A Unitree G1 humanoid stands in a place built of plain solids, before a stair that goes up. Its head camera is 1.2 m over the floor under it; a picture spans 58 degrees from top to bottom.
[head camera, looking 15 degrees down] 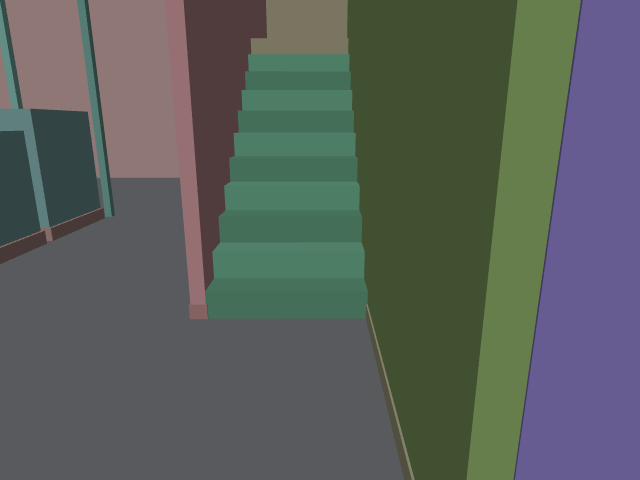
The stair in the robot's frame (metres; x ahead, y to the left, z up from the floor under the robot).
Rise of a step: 0.19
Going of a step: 0.24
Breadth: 1.02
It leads straight ahead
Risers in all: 11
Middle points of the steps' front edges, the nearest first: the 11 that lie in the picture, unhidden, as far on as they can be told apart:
2.54 0.21 0.19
2.78 0.21 0.38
3.01 0.21 0.56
3.25 0.21 0.75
3.49 0.21 0.94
3.73 0.21 1.13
3.97 0.21 1.32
4.20 0.21 1.50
4.44 0.21 1.69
4.68 0.21 1.88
4.92 0.21 2.07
